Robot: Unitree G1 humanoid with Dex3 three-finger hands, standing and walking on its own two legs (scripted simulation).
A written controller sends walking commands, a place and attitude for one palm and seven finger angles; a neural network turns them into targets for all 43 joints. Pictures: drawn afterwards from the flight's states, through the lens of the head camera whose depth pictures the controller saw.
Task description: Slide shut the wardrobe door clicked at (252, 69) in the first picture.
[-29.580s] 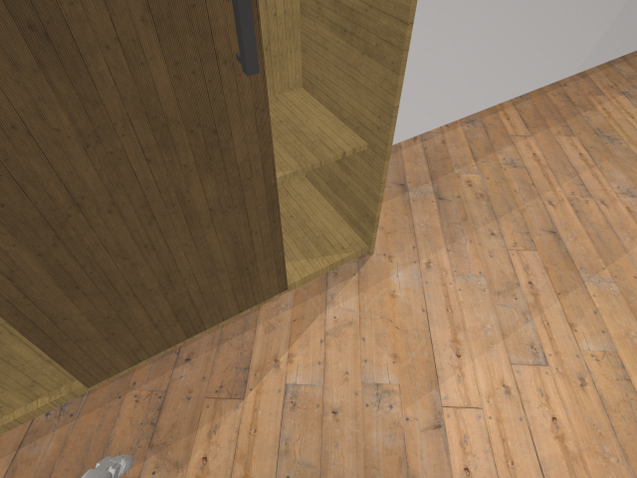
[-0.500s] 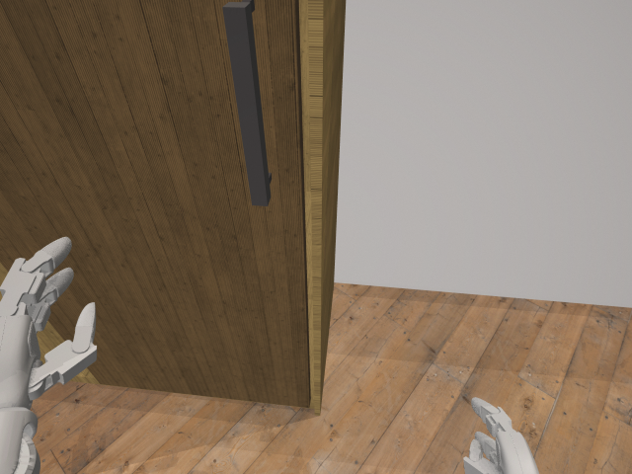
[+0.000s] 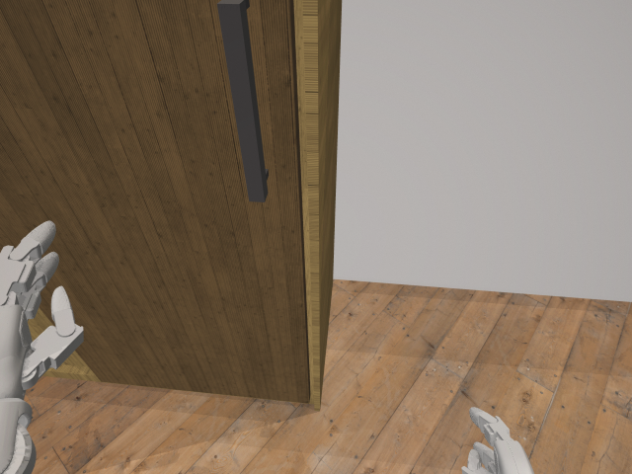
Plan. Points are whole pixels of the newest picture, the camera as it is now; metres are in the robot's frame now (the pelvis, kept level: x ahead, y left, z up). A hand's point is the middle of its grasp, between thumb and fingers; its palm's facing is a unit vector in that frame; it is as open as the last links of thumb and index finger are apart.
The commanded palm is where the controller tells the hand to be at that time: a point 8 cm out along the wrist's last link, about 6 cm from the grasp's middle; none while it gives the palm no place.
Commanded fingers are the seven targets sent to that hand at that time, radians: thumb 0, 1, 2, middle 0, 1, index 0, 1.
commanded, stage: step back with the hand held close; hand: left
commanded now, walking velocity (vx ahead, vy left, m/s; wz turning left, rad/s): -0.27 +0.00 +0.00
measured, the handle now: (251, 109) +0.49 +0.16 +0.25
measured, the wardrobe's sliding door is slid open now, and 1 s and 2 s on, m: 0.01 0.01 0.01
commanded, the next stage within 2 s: stop stepping back and stand still in 1.24 s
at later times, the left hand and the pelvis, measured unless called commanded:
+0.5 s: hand (30, 369) +0.15 +0.29 +0.16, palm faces +0.42 -0.77 -0.48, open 7.4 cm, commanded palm +0.09 +0.32 +0.17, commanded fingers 0.00 0.90 0.90 -0.20 -0.30 -0.20 -0.30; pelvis -0.05 +0.02 -0.01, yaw -1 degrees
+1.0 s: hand out of the picture +0.09 +0.31 +0.17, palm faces +0.46 -0.78 -0.42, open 7.4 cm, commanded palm +0.03 +0.33 +0.17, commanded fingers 0.00 0.90 0.90 -0.20 -0.30 -0.20 -0.30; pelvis -0.11 +0.03 +0.00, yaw +0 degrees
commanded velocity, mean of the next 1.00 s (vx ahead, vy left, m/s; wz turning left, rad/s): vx -0.31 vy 0.00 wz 0.00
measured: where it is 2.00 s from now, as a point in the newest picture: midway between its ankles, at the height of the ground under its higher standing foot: outside the picture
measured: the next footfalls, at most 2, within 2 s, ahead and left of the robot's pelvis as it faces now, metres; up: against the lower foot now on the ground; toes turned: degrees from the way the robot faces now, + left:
right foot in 1.10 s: -0.24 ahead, -0.07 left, +0.00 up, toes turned +1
left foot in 1.36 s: -0.03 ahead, +0.10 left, +0.00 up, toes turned -4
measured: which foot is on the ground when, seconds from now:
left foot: down 0.00-1.00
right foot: down 0.00-0.76, up 0.78-1.00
